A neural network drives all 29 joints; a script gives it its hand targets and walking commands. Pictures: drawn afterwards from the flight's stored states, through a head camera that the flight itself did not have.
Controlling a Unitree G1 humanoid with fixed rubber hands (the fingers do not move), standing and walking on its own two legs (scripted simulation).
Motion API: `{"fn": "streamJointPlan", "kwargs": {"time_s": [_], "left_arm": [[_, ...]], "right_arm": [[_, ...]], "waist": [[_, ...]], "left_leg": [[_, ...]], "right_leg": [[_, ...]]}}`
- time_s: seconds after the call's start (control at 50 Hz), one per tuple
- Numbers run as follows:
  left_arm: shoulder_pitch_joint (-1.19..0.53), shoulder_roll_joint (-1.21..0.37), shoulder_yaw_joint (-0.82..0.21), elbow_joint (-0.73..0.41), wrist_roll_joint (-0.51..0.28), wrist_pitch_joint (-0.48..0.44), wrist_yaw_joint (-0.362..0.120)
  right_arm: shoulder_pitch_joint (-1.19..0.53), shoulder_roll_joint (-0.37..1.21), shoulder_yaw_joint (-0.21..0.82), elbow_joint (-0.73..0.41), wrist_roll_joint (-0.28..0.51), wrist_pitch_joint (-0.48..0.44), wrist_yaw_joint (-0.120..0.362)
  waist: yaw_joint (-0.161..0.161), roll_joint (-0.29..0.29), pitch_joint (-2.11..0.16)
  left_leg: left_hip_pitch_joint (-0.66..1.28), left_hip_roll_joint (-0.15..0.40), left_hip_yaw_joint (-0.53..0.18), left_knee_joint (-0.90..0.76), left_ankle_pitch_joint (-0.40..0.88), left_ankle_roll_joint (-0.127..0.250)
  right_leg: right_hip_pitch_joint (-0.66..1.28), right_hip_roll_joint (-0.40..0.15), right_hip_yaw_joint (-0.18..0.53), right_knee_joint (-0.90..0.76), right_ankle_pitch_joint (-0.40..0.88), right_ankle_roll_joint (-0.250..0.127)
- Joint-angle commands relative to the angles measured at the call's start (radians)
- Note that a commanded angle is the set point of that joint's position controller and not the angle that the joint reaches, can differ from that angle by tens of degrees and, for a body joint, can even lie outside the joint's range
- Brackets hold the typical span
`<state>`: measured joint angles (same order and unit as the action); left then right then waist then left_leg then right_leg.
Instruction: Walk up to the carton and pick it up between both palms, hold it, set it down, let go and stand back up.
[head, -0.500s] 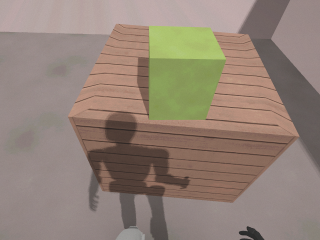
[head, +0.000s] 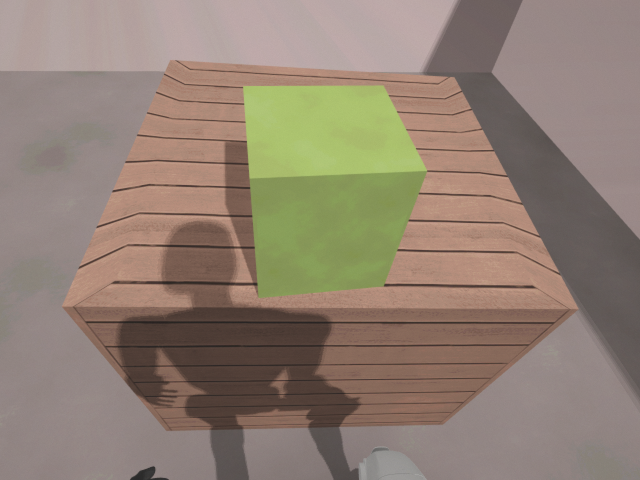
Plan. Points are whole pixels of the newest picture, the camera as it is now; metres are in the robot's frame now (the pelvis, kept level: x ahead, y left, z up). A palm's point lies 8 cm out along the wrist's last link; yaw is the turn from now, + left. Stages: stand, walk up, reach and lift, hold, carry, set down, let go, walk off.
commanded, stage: walk up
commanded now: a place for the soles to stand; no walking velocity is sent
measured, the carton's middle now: (319, 194) +0.51 -0.02 +0.06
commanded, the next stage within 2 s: none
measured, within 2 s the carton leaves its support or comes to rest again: neither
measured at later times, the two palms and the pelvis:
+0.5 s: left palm out of the picture +0.09 +0.21 -0.14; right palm out of the picture +0.12 -0.30 -0.10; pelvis +0.03 -0.05 -0.01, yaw +3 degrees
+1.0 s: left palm out of the picture +0.10 +0.17 -0.11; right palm out of the picture +0.11 -0.34 -0.12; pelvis +0.03 -0.09 -0.01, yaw +2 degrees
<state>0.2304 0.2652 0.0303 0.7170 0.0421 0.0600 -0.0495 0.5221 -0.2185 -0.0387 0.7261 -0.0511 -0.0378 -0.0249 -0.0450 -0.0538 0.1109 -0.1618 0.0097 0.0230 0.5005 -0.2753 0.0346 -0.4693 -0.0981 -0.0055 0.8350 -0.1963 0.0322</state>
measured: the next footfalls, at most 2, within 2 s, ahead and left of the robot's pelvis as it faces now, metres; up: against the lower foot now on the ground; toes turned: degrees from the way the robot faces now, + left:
right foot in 0.10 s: +0.11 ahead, -0.15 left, +0.00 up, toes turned -4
left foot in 0.40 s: +0.09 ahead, +0.05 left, +0.00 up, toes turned -1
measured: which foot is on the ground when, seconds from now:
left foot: down 0.00-0.10, up 0.12-0.38, down 0.40-1.00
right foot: up 0.00-0.08, down 0.10-0.42, up 0.44-0.66, down 0.68-1.00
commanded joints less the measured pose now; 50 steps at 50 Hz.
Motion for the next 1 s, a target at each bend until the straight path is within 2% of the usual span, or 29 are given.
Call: {"fn": "streamJointPlan", "kwargs": {"time_s": [0.0, 0.04, 0.06, 0.08, 0.1, 0.12, 0.16, 0.2, 0.28, 0.32, 0.36, 0.38, 0.4, 0.42, 0.46, 0.5, 0.52, 0.56, 0.62, 0.66, 0.68, 0.7, 0.72, 0.76, 0.78, 0.86, 0.88, 0.96, 0.98], "left_arm": [[0.026, 0.071, 0.02, -0.067, -0.009, -0.034, 0.031], [0.091, 0.137, 0.035, -0.061, 0.003, -0.044, 0.04], [0.133, 0.199, 0.045, -0.045, 0.005, -0.053, 0.045], [0.143, 0.255, 0.055, -0.056, 0.006, -0.057, 0.045], [0.097, 0.242, 0.05, -0.047, -0.006, -0.05, 0.053], [0.036, 0.186, 0.044, -0.061, -0.02, -0.038, 0.057], [0.006, 0.139, 0.028, -0.095, -0.01, -0.026, 0.049], [-0.004, 0.141, 0.032, -0.102, 0.001, -0.032, 0.042], [0.008, 0.126, 0.018, -0.089, 0.006, -0.039, 0.039], [-0.009, 0.15, 0.016, -0.088, 0.003, -0.032, 0.039], [-0.001, 0.142, 0.003, -0.097, -0.024, -0.025, 0.036], [-0.004, 0.089, -0.012, -0.104, -0.032, -0.025, 0.034], [0.035, 0.063, -0.017, -0.107, -0.025, -0.011, 0.028], [0.017, 0.114, 0.004, -0.085, -0.016, 0.009, 0.031], [-0.002, 0.148, 0.02, -0.104, -0.006, 0.01, 0.043], [0.034, 0.105, 0.013, -0.105, -0.024, -0.004, 0.05], [0.042, 0.101, 0.013, -0.092, -0.02, -0.011, 0.041], [0.037, 0.081, 0.009, -0.1, -0.028, -0.024, 0.035], [0.121, 0.059, 0.01, -0.075, -0.03, -0.043, 0.041], [0.164, 0.127, 0.022, -0.091, -0.018, -0.064, 0.05], [0.182, 0.183, 0.032, -0.095, -0.014, -0.071, 0.057], [0.089, 0.227, 0.046, -0.108, -0.033, -0.061, 0.056], [0.01, 0.233, 0.052, -0.11, -0.037, -0.056, 0.05], [-0.005, 0.151, 0.025, -0.126, -0.041, -0.053, 0.043], [0.033, 0.144, 0.013, -0.124, -0.05, -0.058, 0.044], [0.087, 0.153, 0.019, -0.103, -0.041, -0.056, 0.036], [0.09, 0.157, 0.023, -0.115, -0.041, -0.054, 0.042], [0.077, 0.158, 0.018, -0.109, -0.044, -0.07, 0.043], [0.094, 0.158, 0.021, -0.116, -0.04, -0.068, 0.044]], "right_arm": [[-0.019, -0.232, -0.064, -0.124, 0.003, -0.005, 0.002], [0.012, -0.217, -0.054, -0.13, 0.006, 0.01, 0.001], [0.039, -0.174, -0.042, -0.132, 0.017, 0.014, 0.005], [0.076, -0.1, -0.012, -0.151, 0.021, 0.012, 0.005], [0.075, -0.076, -0.019, -0.138, 0.036, 0.03, -0.013], [0.024, -0.114, -0.023, -0.151, 0.026, 0.036, -0.023], [-0.009, -0.142, -0.04, -0.148, 0.016, 0.039, -0.028], [0.006, -0.105, -0.041, -0.15, 0.017, 0.038, -0.022], [-0.04, -0.081, -0.036, -0.137, 0.02, 0.016, -0.025], [0.002, -0.056, -0.034, -0.138, 0.035, 0.003, -0.031], [-0.009, -0.099, -0.042, -0.149, 0.025, -0.005, -0.029], [-0.011, -0.155, -0.058, -0.153, 0.015, -0.003, -0.031], [-0.072, -0.204, -0.066, -0.18, 0.013, 0.002, -0.028], [-0.082, -0.246, -0.071, -0.168, 0.021, 0.01, -0.038], [-0.14, -0.23, -0.073, -0.18, 0.015, 0.014, -0.039], [-0.164, -0.206, -0.056, -0.17, 0.003, 0.015, -0.038], [-0.188, -0.183, -0.055, -0.171, -0.003, 0.015, -0.034], [-0.196, -0.164, -0.047, -0.174, 0.0, 0.02, -0.019], [-0.25, -0.191, -0.035, -0.164, 0.019, 0.043, 0.002], [-0.23, -0.154, -0.02, -0.165, 0.04, 0.047, 0.017], [-0.208, -0.108, -0.003, -0.173, 0.052, 0.051, 0.027], [-0.199, -0.106, -0.01, -0.162, 0.053, 0.059, 0.02], [-0.163, -0.12, -0.018, -0.135, 0.049, 0.061, 0.021], [-0.163, -0.155, -0.018, -0.117, 0.037, 0.035, 0.031], [-0.18, -0.173, -0.022, -0.135, 0.043, 0.021, 0.028], [-0.179, -0.173, -0.015, -0.115, 0.044, 0.014, 0.025], [-0.206, -0.157, -0.016, -0.112, 0.032, 0.017, 0.029], [-0.19, -0.164, -0.017, -0.116, 0.039, 0.009, 0.029], [-0.203, -0.18, -0.017, -0.118, 0.039, 0.011, 0.027]], "waist": [[0.033, 0.246, -0.04], [0.066, 0.154, -0.086], [0.085, 0.021, -0.108], [0.09, -0.186, -0.158], [0.091, -0.186, -0.133], [0.078, -0.126, -0.066], [0.08, -0.111, -0.009], [0.056, -0.125, -0.01], [0.069, -0.045, -0.091], [0.034, -0.059, -0.151], [0.004, 0.026, -0.199], [-0.001, 0.097, -0.204], [0.033, 0.195, -0.152], [0.006, 0.195, -0.101], [0.009, 0.239, -0.065], [0.023, 0.207, -0.062], [0.02, 0.216, -0.089], [0.014, 0.226, -0.088], [0.056, 0.216, -0.108], [0.078, 0.085, -0.127], [0.049, -0.055, -0.162], [0.034, -0.069, -0.093], [0.01, -0.132, -0.039], [0.01, -0.063, -0.006], [0.02, -0.037, -0.041], [0.042, -0.03, -0.075], [0.059, 0.024, -0.033], [0.034, -0.002, -0.106], [0.049, 0.059, -0.093]], "left_leg": [[-0.099, 0.212, -0.197, -0.048, 0.388, 0.128], [-0.12, 0.169, -0.141, 0.113, 0.271, 0.071], [-0.251, 0.093, -0.096, 0.266, 0.082, 0.036], [-0.344, -0.014, -0.033, 0.467, -0.246, 0.0], [-0.296, -0.013, -0.05, 0.591, -0.407, -0.008], [-0.295, 0.0, -0.095, 0.617, -0.407, -0.03], [-0.32, -0.002, -0.086, 0.6, -0.352, -0.036], [-0.296, 0.014, -0.065, 0.507, -0.294, -0.045], [-0.231, -0.001, 0.0, 0.29, -0.18, -0.039], [-0.123, 0.005, 0.018, 0.079, -0.005, -0.034], [0.086, 0.024, -0.043, -0.025, 0.21, -0.016], [0.11, 0.148, -0.238, -0.082, 0.088, 0.058], [0.044, 0.319, -0.462, -0.161, 0.042, 0.162], [-0.103, 0.386, -0.523, -0.158, 0.049, 0.25], [-0.071, 0.376, -0.48, -0.164, 0.18, 0.279], [-0.035, 0.306, -0.325, -0.113, 0.353, 0.247], [-0.002, 0.238, -0.249, -0.073, 0.397, 0.191], [-0.044, 0.178, -0.19, -0.051, 0.39, 0.148], [-0.147, 0.14, -0.159, 0.0, 0.103, 0.098], [-0.268, 0.1, -0.107, 0.09, -0.018, 0.036], [-0.267, 0.041, -0.063, 0.182, -0.123, -0.026], [-0.15, 0.011, -0.033, 0.214, -0.229, -0.037], [-0.055, 0.041, -0.04, 0.19, -0.177, -0.036], [-0.04, 0.034, -0.061, 0.03, 0.025, -0.027], [-0.046, 0.05, -0.088, 0.014, 0.081, -0.011], [-0.105, 0.055, -0.107, -0.047, -0.071, -0.002], [-0.128, 0.04, -0.067, -0.033, -0.064, -0.006], [-0.058, 0.061, -0.073, -0.028, 0.049, -0.001], [-0.093, 0.073, -0.099, -0.023, 0.075, -0.001]], "right_leg": [[0.232, 0.047, -0.06, -0.221, -0.064, -0.038], [0.377, 0.043, -0.034, -0.402, 0.02, -0.067], [0.508, -0.069, 0.104, -0.408, 0.123, -0.117], [0.55, -0.252, 0.308, -0.453, 0.252, -0.212], [0.369, -0.304, 0.323, -0.479, 0.243, -0.336], [0.275, -0.285, 0.334, -0.498, 0.159, -0.367], [0.239, -0.184, 0.211, -0.506, 0.124, -0.316], [0.228, -0.157, 0.154, -0.504, 0.077, -0.29], [0.287, -0.125, 0.104, -0.417, 0.318, -0.257], [0.301, -0.126, 0.033, -0.314, 0.447, -0.223], [0.149, -0.099, 0.038, -0.271, 0.288, -0.151], [0.052, -0.057, 0.033, -0.2, 0.067, -0.094], [0.005, 0.066, -0.032, -0.094, -0.204, -0.03], [0.069, 0.056, -0.008, 0.064, -0.37, -0.022], [-0.025, 0.057, 0.06, 0.216, -0.405, -0.023], [-0.032, 0.045, 0.057, 0.144, -0.379, -0.014], [0.021, 0.038, 0.038, 0.04, -0.346, -0.012], [0.119, 0.084, -0.019, -0.112, -0.27, -0.009], [0.301, 0.119, -0.041, -0.377, -0.048, -0.032], [0.453, 0.032, 0.073, -0.406, 0.01, -0.06], [0.396, -0.145, 0.311, -0.52, -0.043, -0.106], [0.148, -0.205, 0.369, -0.554, -0.226, -0.198], [0.002, -0.169, 0.306, -0.561, -0.376, -0.177], [0.044, -0.04, 0.137, -0.462, -0.221, -0.097], [0.074, -0.005, 0.126, -0.454, -0.155, -0.085], [0.17, -0.005, 0.135, -0.434, -0.198, -0.079], [0.156, -0.004, 0.144, -0.445, -0.238, -0.076], [0.198, 0.008, 0.099, -0.396, -0.023, -0.069], [0.215, 0.006, 0.1, -0.398, 0.002, -0.071]]}}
